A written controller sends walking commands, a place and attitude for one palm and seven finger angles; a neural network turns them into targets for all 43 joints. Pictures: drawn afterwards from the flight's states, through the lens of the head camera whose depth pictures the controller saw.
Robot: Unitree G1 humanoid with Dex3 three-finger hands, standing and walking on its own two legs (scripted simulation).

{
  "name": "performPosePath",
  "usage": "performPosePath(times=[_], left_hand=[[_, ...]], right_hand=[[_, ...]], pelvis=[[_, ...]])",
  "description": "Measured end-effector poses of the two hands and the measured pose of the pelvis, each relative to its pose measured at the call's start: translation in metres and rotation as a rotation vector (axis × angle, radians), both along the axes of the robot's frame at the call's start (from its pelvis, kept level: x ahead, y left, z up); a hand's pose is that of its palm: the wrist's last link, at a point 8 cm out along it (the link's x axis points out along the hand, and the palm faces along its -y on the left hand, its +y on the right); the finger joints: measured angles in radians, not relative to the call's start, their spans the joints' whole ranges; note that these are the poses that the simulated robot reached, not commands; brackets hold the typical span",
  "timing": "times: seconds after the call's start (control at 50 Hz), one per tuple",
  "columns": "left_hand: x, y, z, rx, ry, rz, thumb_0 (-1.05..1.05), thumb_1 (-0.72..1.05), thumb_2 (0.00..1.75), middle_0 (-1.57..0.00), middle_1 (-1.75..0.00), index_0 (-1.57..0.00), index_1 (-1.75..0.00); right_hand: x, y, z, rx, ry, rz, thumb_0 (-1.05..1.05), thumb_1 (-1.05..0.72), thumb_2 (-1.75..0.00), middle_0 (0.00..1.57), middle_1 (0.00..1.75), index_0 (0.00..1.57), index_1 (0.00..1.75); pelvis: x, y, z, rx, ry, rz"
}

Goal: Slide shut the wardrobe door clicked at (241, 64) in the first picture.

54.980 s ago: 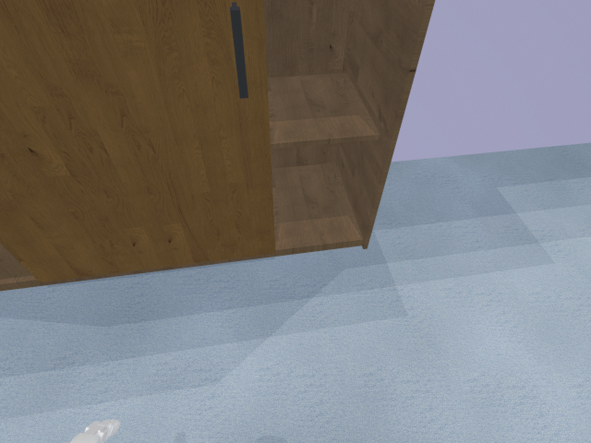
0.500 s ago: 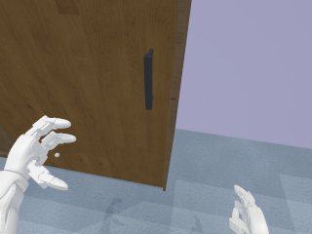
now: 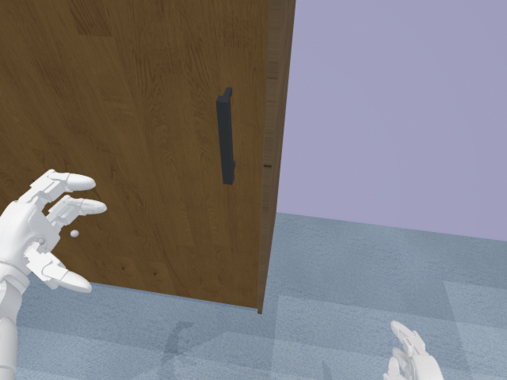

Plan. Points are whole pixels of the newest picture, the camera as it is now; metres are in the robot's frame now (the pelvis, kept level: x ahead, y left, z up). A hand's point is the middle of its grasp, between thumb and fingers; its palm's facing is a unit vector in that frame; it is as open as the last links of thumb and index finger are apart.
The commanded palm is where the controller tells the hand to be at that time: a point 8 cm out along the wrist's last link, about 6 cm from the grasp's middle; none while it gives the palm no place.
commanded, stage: raise the hand with hooked fingers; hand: left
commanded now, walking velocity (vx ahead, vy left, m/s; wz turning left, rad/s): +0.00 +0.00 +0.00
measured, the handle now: (228, 138) +0.52 +0.09 +0.12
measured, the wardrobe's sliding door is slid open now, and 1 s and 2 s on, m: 0.00 0.00 0.00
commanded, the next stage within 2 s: move the hooked fingers beside the handle in 0.20 s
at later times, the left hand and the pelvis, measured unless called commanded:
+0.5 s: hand (91, 223) +0.29 +0.26 +0.13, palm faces -0.03 -1.00 -0.06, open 14.0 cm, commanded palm +0.27 +0.30 +0.14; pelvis +0.00 -0.01 +0.00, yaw +1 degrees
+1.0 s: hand (135, 191) +0.36 +0.22 +0.13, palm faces -0.09 -1.00 -0.03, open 14.0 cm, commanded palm +0.34 +0.27 +0.13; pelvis +0.02 +0.00 +0.00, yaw -1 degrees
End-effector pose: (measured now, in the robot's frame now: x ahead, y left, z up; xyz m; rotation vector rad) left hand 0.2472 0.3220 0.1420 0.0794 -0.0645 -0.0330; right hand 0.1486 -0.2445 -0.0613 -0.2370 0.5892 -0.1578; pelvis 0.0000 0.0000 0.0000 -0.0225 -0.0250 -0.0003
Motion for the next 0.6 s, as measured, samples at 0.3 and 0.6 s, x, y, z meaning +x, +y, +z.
performPosePath(times=[0.3, 0.6], left_hand=[[0.001, -0.006, 0.0, 0.011, 0.037, 0.005, -0.02, -0.5, 0.3, -0.3, -1.2, -0.3, -1.2], [0.043, -0.022, -0.007, -0.019, 0.048, -0.031, -0.02, -0.5, 0.3, -0.3, -1.2, -0.3, -1.2]], right_hand=[[0.008, 0.0, -0.004, 0.026, -0.015, 0.006, 0.01, -0.9, -0.9, 0.2, 0.3, 0.2, 0.3], [0.004, -0.006, -0.009, 0.006, 0.028, -0.015, 0.01, -0.9, -0.9, 0.2, 0.3, 0.2, 0.3]], pelvis=[[-0.001, -0.006, 0.001, 0.005, -0.003, 0.004], [0.001, -0.008, -0.001, 0.005, 0.018, 0.006]])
